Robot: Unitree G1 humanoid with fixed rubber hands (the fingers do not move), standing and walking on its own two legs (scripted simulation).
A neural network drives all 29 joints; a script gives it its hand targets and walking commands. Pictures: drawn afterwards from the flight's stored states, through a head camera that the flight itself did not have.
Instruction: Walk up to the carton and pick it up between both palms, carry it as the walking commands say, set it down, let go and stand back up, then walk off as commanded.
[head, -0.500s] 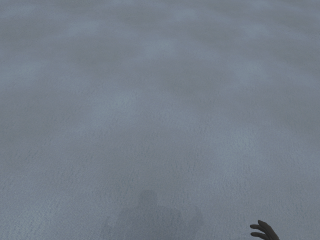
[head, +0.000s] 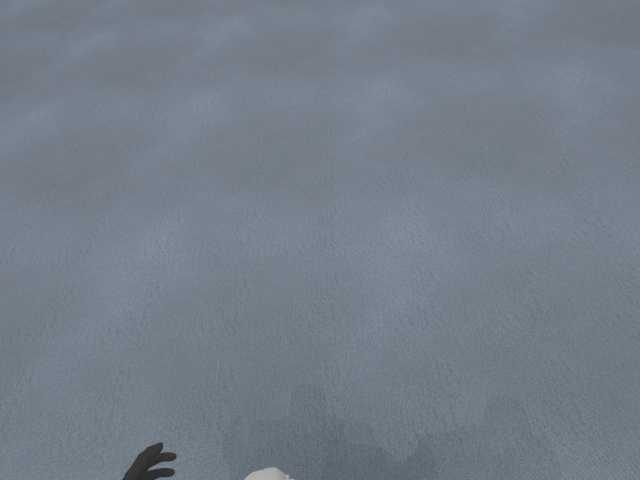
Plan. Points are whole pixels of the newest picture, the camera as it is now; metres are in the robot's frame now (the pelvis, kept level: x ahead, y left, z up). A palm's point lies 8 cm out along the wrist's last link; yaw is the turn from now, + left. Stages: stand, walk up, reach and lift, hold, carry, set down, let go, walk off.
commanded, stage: walk off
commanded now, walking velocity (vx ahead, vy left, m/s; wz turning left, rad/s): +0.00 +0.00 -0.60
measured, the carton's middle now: out of the picture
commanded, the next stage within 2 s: stand in 1.22 s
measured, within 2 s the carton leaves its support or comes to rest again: neither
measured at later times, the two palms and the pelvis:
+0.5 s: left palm out of the picture +0.15 +0.29 -0.13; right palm out of the picture +0.04 -0.24 -0.08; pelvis -0.01 +0.05 +0.00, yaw -18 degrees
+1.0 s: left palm (215, 446) +0.20 +0.18 -0.09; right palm out of the picture -0.11 -0.28 -0.12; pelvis -0.05 +0.01 +0.00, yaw -35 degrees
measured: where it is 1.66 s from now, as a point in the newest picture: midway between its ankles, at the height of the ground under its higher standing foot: outside the picture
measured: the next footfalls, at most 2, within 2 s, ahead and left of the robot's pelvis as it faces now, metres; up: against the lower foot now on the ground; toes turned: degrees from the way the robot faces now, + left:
left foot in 0.28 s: +0.05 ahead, +0.14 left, +0.00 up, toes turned -9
right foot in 0.72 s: -0.05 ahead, -0.09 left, +0.00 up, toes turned -31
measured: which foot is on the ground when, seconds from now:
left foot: up 0.00-0.26, down 0.28-0.72, up 0.74-1.00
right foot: down 0.00-0.30, up 0.32-0.70, down 0.72-1.00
